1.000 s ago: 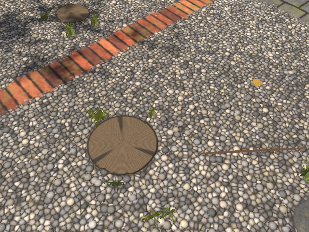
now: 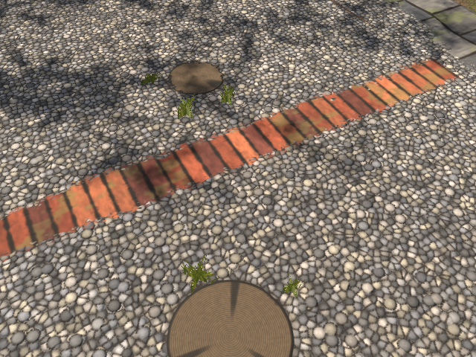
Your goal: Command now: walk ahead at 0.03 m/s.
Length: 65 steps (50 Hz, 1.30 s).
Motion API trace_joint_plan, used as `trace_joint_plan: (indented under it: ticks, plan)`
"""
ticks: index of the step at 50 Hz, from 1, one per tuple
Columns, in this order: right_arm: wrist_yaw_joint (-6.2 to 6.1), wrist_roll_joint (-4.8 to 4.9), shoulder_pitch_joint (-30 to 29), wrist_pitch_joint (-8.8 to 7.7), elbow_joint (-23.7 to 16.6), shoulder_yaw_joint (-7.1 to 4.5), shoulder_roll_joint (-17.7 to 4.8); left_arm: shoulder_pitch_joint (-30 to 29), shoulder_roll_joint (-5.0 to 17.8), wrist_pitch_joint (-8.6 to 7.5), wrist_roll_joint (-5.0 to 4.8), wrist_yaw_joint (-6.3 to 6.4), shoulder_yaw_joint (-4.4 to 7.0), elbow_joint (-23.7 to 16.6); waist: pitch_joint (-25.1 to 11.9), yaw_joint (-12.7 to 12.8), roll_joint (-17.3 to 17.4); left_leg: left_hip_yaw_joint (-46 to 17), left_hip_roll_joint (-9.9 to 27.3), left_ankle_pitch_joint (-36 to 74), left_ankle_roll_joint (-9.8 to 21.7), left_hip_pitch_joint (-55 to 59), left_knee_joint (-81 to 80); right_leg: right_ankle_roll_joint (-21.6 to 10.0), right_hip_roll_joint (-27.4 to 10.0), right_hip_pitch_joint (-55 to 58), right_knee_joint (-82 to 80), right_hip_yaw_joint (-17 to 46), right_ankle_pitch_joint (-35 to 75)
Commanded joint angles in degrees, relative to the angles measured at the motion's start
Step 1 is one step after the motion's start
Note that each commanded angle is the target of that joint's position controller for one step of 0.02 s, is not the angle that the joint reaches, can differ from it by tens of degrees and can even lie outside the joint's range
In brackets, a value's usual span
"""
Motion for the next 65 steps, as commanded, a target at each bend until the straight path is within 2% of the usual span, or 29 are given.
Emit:
trace_joint_plan:
  ticks: [1, 6, 13, 22, 42, 65]
  plan:
    - [-0.22, 0.09, -1.4, -0.67, -1.9, -1.91, -7.1, 2.5, 6.2, 0.28, -0.06, 0.47, 1.44, -0.3, -5.6, 0.4, 1.4, -6.4, 6.0, 26.9, 4.3, 10.3, -2.3, -0.3, -2.2, -4.0, -3.2, 1.7, 14.7]
    - [-0.65, 0.15, -1.7, -0.41, 1.1, -1.94, -7.1, 2.4, 6.0, 0.49, 0.0, 0.86, 1.51, 1.8, -3.9, 0.4, 0.8, -5.7, 5.1, 20.0, 3.7, 9.2, -3.7, -0.4, -2.0, -4.3, -4.3, 1.5, 11.8]
    - [-1.49, 0.23, -1.9, 0.15, 5.2, -1.89, -6.9, 3.6, 5.4, -0.18, 0.06, 1.16, 1.28, 4.3, -1.5, 0.0, 1.0, -5.0, 4.2, 11.4, 2.9, 8.6, -5.5, -0.6, -1.8, -6.7, -5.4, 1.1, 7.5]
    - [-1.83, 0.36, -1.9, 0.63, 9.8, -1.57, -6.5, 6.6, 3.8, -1.09, 0.13, 1.24, 0.64, 6.5, 0.2, -0.4, 0.9, -4.3, 3.4, 6.4, 2.2, 8.5, -6.4, -0.8, -1.6, -9.1, -6.3, 0.9, 4.7]
    - [-2.09, 0.56, -0.4, 1.05, 16.6, -0.64, -5.1, 12.6, 1.0, -1.97, 0.02, 1.38, -0.04, 8.0, 1.1, -1.0, 0.0, -3.4, 2.7, 7.4, 1.8, 8.2, -6.4, -1.3, -1.3, -10.0, -7.1, 0.7, 5.5]
    - [-2.47, 0.75, 1.7, 1.2, 19.2, -0.25, -4.3, 16.5, -0.7, -2.23, -0.15, 1.41, 0.12, 8.2, 1.4, -1.2, -0.1, -3.2, 2.6, 10.2, 1.7, 8.5, -5.8, -1.6, -1.2, -9.8, -7.4, 0.6, 7.9]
